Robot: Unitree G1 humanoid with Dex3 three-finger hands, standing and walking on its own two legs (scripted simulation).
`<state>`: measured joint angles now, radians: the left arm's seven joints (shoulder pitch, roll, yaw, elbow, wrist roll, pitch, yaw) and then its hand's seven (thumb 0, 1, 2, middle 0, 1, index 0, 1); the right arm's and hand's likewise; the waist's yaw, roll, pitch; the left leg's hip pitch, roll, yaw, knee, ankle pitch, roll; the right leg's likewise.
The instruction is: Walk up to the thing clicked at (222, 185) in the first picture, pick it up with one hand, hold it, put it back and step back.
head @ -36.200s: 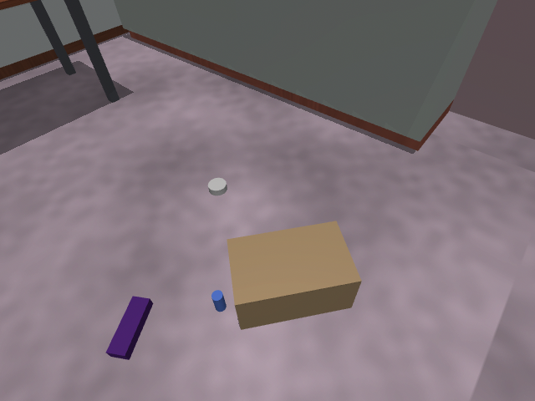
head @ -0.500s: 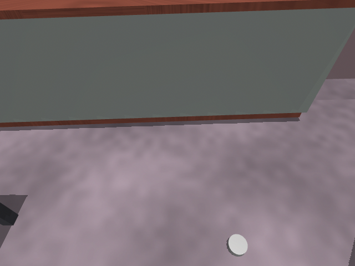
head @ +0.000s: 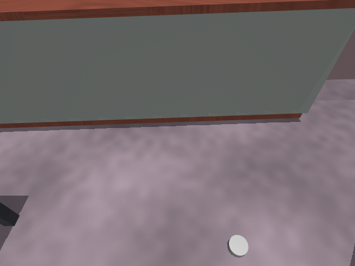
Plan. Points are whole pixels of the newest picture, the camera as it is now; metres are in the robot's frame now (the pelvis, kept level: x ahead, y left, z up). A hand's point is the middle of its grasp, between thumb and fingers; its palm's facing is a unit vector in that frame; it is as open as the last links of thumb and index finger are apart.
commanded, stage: stand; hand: right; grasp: from above
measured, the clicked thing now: (237, 246) +0.37 -0.26 -0.76
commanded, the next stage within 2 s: rise first in 0.56 s
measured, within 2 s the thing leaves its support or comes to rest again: neither
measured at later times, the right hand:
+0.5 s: hand out of the picture +0.07 -0.25 -0.16, palm faces -0.03 +0.94 -0.34, open 7.4 cm
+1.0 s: hand out of the picture +0.14 -0.26 -0.18, palm faces -0.07 +0.92 -0.37, open 10.8 cm
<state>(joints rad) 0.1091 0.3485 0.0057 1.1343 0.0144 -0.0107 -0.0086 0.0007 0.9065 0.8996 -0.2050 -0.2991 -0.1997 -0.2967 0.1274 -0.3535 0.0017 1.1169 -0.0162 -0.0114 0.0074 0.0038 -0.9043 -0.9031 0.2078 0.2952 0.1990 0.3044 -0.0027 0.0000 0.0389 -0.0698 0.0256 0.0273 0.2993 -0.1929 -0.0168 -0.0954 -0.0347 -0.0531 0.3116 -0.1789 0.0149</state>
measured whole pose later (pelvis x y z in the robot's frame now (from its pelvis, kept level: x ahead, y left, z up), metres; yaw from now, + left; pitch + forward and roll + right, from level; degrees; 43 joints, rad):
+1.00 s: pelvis -0.02 +0.00 -0.03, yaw -1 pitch +8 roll +1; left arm 0.26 0.24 0.03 0.73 -0.02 -0.04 0.01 0.00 0.89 0.90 -0.20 -0.30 -0.20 -0.30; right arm -0.02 -0.34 -0.15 0.98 -0.17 0.04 0.03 0.00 -0.14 -1.01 0.09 0.91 0.08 0.92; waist 0.03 0.01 -0.02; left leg -0.48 0.03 0.03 0.67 -0.34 -0.01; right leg -0.51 -0.04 -0.03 0.69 -0.32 0.01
